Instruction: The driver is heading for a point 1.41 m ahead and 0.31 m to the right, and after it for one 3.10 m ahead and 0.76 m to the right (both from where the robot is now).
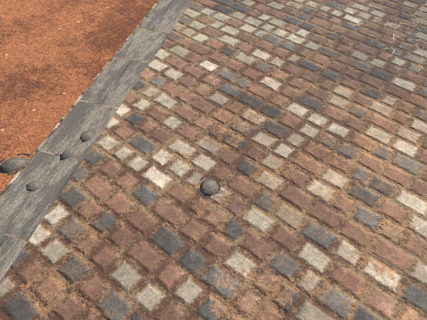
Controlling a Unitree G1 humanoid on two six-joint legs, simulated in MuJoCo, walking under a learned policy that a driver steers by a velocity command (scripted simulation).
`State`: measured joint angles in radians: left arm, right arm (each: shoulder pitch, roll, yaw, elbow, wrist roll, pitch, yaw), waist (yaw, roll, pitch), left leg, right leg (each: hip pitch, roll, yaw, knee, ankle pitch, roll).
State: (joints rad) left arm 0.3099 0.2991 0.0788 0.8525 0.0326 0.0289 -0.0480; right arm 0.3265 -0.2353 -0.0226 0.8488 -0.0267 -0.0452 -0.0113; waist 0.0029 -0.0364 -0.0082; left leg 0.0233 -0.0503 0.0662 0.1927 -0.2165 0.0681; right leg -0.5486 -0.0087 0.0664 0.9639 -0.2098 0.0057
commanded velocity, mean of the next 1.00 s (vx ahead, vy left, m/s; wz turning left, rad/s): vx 0.47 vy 0.00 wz -0.37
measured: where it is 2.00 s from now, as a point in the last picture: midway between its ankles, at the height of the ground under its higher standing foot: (292, 241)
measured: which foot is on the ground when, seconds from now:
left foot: down 0.00-0.26, up 0.28-0.80, down 0.82-1.00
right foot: up 0.00-0.24, down 0.26-0.84, up 0.86-1.00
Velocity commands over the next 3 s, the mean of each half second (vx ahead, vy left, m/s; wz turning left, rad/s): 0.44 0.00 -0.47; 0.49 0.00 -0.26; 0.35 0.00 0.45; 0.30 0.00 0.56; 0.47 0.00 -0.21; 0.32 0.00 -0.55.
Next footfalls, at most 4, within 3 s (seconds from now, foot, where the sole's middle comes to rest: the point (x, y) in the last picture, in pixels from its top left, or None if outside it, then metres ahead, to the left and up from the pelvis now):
0.26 right None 0.26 -0.16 -0.79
0.82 left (258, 295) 0.63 -0.14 -0.79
1.32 right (326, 248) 0.81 -0.40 -0.79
1.80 left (263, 250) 0.80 -0.17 -0.79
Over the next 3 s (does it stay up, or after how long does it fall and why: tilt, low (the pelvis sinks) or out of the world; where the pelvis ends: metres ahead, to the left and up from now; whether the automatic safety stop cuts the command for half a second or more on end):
stays up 1.32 -0.21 -0.01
